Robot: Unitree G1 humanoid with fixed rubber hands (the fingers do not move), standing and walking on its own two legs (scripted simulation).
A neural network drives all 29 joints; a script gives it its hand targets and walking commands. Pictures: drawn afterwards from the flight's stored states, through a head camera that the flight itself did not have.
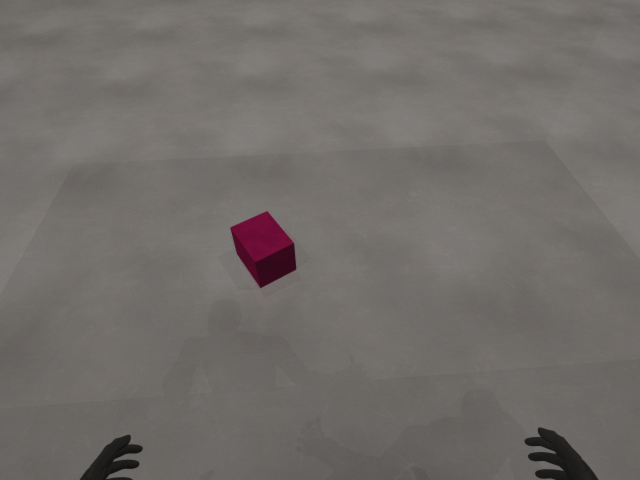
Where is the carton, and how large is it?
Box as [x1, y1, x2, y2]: [230, 211, 295, 287]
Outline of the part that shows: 267,211 230,227 237,254 260,287 295,269 293,242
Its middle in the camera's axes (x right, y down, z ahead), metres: -0.22 +0.03 +1.52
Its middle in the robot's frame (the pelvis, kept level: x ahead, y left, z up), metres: +1.05 +0.24 -0.68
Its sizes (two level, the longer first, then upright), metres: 0.206 0.161 0.159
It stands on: the floor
